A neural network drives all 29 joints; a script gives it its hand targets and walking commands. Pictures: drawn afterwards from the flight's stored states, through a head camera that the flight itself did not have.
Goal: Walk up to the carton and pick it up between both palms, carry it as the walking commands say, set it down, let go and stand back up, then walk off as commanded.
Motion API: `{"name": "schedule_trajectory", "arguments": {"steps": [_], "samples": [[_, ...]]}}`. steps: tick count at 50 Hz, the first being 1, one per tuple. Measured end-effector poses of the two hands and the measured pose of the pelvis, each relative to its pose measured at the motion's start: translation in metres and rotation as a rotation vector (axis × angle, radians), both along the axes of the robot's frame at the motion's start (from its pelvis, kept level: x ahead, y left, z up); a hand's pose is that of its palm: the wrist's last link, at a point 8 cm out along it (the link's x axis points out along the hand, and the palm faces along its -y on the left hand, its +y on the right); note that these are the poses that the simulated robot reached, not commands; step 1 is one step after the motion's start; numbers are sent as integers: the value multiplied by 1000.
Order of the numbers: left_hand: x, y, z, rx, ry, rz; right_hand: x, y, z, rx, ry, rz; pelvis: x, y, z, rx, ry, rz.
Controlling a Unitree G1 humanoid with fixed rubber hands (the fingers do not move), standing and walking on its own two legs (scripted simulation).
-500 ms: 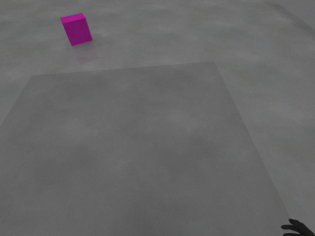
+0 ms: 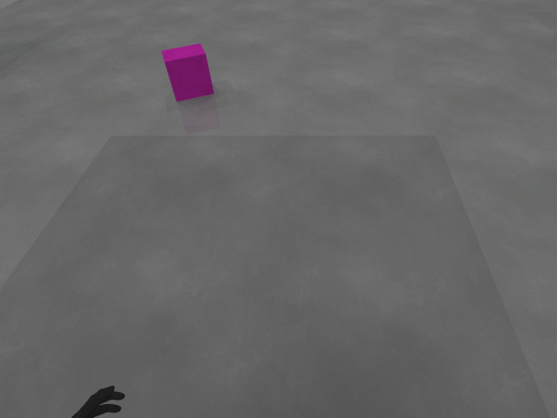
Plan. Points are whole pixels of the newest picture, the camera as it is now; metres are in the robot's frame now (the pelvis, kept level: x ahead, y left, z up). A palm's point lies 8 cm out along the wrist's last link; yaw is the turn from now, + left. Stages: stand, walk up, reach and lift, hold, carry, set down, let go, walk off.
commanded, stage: walk up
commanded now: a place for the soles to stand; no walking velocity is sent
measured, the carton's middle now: (188, 72) +2.47 +0.77 -0.61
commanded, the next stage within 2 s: none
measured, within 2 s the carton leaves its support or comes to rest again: neither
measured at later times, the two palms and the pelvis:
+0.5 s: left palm (92, 282) +0.39 +0.40 -0.06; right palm (451, 278) +0.38 -0.26 -0.06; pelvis +0.28 +0.07 +0.01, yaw +6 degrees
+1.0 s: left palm (90, 224) +0.56 +0.48 -0.09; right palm (374, 179) +0.65 -0.18 -0.06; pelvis +0.51 +0.14 +0.01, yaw +11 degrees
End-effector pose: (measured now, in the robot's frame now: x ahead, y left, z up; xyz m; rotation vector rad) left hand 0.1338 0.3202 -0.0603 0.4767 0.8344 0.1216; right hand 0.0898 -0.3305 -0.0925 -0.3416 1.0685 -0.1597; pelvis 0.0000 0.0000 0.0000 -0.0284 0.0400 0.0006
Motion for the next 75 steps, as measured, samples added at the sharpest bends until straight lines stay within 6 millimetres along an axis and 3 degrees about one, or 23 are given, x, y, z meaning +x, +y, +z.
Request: {"name": "schedule_trajectory", "arguments": {"steps": [7,12,16,22,28,30,33,37,41,45,50,57,62,65,69,72,75], "samples": [[12,34,-5,9,134,78,129,26,22,-5,-81,81,82,17,8,-24,-10,44],[60,67,-29,-11,173,111,204,55,21,-36,-95,118,143,45,-5,-30,-1,73],[120,72,-26,-49,128,122,230,68,25,-58,-47,116,184,60,2,-27,13,88],[214,76,-11,-72,37,104,265,68,34,-86,13,102,243,66,12,-7,12,100],[291,73,-4,-50,2,93,327,64,19,-60,25,100,311,61,6,17,9,107],[305,76,-11,-24,-7,111,355,62,6,-53,22,117,334,57,-5,37,0,125],[305,77,-10,-26,23,165,400,77,1,-28,-13,148,363,63,-3,7,-23,151],[301,91,-9,-28,88,213,456,99,10,-12,-48,191,399,77,3,-10,-39,175],[319,115,-17,-40,134,220,500,119,21,-30,-60,208,434,96,3,-25,-36,183],[357,143,-32,-62,146,222,533,142,22,-64,-61,202,469,123,-4,-31,-25,186],[422,158,-26,-91,109,219,557,154,33,-102,6,195,509,142,7,-33,9,197],[513,167,-12,-91,34,207,605,156,39,-124,37,184,571,149,14,-15,9,204],[569,166,-13,-64,2,199,653,152,20,-101,48,186,619,144,3,15,13,211],[574,166,-17,-46,12,238,692,161,8,-79,11,204,646,146,-5,13,-18,228],[565,172,-15,-53,73,285,742,187,10,-41,-42,242,677,160,2,-1,-49,246],[567,186,-19,-58,120,293,772,203,16,-38,-61,256,698,173,3,-9,-51,248],[583,207,-28,-71,140,291,794,219,20,-58,-60,256,718,191,-1,-26,-46,250]]}}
